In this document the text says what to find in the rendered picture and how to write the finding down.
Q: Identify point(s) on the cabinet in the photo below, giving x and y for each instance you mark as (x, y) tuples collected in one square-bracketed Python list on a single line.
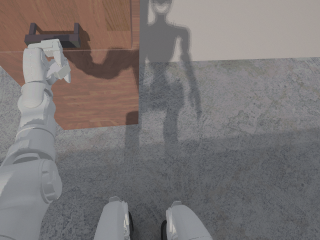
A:
[(104, 86)]

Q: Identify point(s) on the robot left forearm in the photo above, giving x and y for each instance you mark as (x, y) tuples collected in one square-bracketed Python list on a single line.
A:
[(37, 129)]

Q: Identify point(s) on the robot thigh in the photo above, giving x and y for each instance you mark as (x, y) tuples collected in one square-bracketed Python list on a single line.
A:
[(182, 221), (114, 218)]

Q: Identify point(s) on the left robot thigh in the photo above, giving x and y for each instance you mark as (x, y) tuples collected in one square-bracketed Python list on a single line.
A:
[(114, 218)]

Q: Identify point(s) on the right robot thigh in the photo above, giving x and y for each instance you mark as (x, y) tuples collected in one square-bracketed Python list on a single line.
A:
[(182, 221)]

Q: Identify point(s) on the left robot hand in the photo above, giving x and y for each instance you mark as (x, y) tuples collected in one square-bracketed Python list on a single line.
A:
[(36, 67)]

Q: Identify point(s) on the drawer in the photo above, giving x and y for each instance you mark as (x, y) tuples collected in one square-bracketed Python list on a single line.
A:
[(103, 24)]

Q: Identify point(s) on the handle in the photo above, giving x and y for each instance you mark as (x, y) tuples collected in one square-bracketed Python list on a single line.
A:
[(66, 40)]

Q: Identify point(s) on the robot left upper arm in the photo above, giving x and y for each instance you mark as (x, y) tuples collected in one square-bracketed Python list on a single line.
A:
[(26, 191)]

